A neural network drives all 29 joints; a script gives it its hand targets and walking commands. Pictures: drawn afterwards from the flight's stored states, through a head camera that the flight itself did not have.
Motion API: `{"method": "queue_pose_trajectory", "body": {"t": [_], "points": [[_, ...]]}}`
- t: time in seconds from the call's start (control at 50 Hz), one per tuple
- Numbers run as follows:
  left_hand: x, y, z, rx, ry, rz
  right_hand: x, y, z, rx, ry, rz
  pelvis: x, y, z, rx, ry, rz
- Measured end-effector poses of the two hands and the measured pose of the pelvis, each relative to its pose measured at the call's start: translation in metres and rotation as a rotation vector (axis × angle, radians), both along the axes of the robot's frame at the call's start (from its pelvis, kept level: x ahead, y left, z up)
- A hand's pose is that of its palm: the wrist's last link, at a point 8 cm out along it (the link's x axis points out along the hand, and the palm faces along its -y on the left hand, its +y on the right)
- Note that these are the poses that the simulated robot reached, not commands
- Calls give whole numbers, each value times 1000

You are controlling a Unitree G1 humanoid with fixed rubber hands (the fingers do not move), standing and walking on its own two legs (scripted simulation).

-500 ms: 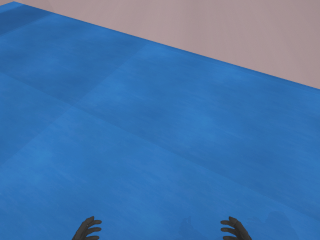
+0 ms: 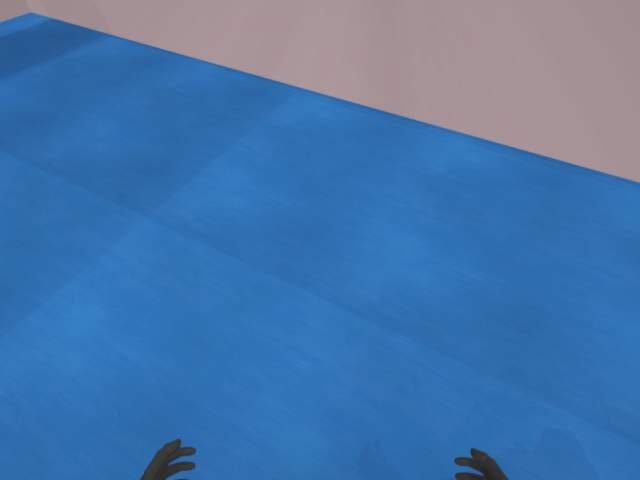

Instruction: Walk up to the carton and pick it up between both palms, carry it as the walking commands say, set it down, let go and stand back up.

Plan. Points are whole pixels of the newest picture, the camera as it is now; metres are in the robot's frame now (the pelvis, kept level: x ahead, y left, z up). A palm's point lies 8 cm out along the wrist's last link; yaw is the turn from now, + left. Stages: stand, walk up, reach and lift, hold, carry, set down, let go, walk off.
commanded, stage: stand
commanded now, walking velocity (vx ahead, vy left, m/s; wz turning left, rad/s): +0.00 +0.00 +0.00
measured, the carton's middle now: out of the picture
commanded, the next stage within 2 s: walk up in 1.76 s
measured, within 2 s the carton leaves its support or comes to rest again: neither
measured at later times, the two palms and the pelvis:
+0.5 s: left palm out of the picture +0.13 +0.23 -0.10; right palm out of the picture +0.12 -0.22 -0.10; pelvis +0.01 +0.00 +0.00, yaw +0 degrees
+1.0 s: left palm out of the picture +0.12 +0.23 -0.11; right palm out of the picture +0.12 -0.22 -0.11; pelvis +0.02 +0.01 +0.01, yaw +0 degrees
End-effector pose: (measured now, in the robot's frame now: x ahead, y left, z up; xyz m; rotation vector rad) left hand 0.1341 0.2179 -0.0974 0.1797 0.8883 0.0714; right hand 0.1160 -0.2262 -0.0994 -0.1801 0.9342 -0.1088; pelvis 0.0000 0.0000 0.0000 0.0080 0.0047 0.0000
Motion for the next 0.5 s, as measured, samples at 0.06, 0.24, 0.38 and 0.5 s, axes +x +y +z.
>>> {"method": "queue_pose_trajectory", "body": {"t": [0.06, 0.24, 0.38, 0.5], "points": [[1, 0, 0, -1, 0, 3, -1, 1, 0, -2, 3, -1, 1, 1, 0, -1, 1, -1], [-2, 7, -1, 6, 15, 22, 3, 2, -1, -1, 7, -6, 6, 3, 1, -2, 4, -2], [-3, 10, -1, 12, 26, 34, 10, 4, -2, 3, 4, -7, 9, 3, 1, -3, 6, -1], [-3, 9, -4, 6, 41, 38, 7, 3, -2, -1, 22, -18, 13, 4, 2, -3, 6, 0]]}}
